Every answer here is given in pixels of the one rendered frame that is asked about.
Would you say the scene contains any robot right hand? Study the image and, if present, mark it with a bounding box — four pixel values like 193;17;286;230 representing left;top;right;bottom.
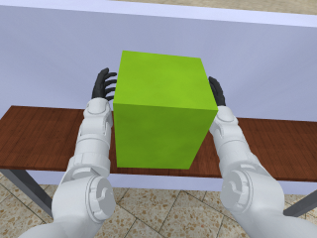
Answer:
208;76;226;106

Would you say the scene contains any right robot upper arm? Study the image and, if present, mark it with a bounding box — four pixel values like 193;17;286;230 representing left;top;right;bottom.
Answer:
220;169;317;238

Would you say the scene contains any left robot upper arm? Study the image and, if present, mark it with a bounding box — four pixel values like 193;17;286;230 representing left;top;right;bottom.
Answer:
18;175;116;238

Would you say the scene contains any left robot forearm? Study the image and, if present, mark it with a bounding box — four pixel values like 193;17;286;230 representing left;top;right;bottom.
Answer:
52;97;113;214

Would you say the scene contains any carton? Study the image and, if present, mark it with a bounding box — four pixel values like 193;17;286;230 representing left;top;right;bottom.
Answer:
113;51;219;170

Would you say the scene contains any right robot forearm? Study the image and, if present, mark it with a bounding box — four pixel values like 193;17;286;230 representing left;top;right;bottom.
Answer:
209;105;285;205

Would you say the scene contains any robot left hand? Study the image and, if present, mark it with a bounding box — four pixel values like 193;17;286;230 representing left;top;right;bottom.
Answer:
91;67;117;101

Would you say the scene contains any table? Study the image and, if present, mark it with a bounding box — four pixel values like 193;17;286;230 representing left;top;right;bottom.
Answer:
0;105;317;219

